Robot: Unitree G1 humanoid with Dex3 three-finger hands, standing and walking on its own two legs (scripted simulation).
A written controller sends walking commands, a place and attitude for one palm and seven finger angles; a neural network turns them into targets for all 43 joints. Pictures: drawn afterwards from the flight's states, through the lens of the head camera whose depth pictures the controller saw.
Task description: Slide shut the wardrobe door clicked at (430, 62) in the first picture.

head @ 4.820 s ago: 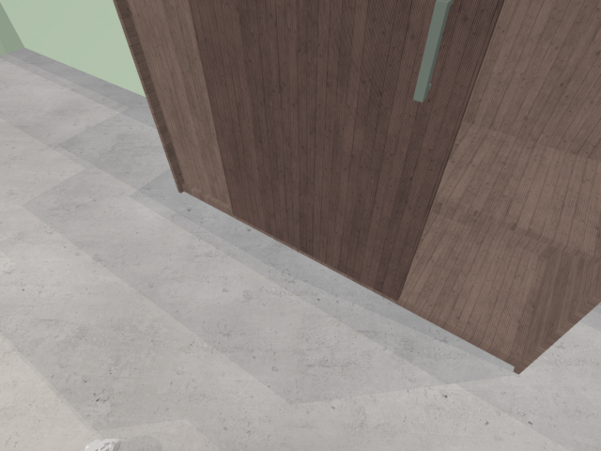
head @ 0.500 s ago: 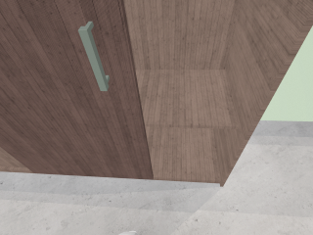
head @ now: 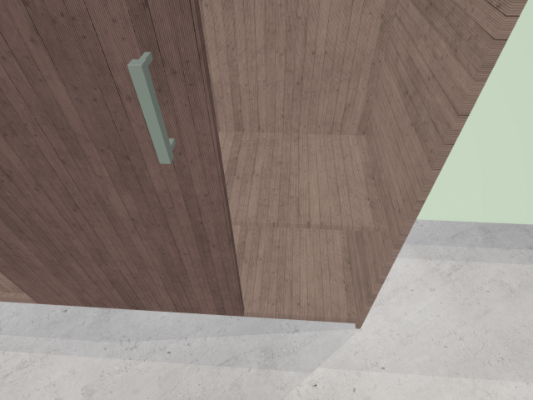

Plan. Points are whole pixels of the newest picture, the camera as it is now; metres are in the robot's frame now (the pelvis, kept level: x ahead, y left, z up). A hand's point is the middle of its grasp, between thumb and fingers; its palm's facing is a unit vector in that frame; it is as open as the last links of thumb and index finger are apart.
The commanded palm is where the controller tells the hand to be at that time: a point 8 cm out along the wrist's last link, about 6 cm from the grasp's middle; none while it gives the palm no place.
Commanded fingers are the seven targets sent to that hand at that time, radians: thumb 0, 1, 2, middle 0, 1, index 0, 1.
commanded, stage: come to a stop and stand still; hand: left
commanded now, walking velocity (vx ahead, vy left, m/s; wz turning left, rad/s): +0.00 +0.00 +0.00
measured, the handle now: (157, 111) +0.53 +0.22 +0.18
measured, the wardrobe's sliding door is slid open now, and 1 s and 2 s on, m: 0.43 0.43 0.43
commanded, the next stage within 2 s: look again from close up in 0.70 s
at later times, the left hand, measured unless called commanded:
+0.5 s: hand out of the picture +0.00 +0.21 -0.18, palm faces +0.04 -0.98 -0.20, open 7.4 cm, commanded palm none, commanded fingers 0.00 0.90 0.90 -0.20 -0.30 -0.20 -0.30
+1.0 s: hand out of the picture +0.01 +0.21 -0.18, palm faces +0.03 -0.98 -0.17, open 7.4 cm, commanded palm none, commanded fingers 0.00 0.90 0.90 -0.20 -0.30 -0.20 -0.30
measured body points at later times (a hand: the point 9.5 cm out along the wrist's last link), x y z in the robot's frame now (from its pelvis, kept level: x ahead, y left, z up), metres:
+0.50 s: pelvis +0.00 +0.04 -0.01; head +0.00 +0.03 +0.44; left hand +0.00 +0.27 -0.16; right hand +0.00 -0.17 -0.17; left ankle -0.01 +0.15 -0.74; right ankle -0.01 -0.07 -0.74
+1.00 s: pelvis +0.02 +0.05 -0.01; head +0.03 +0.05 +0.44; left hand +0.01 +0.26 -0.17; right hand +0.02 -0.17 -0.17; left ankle -0.01 +0.15 -0.74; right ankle -0.01 -0.07 -0.74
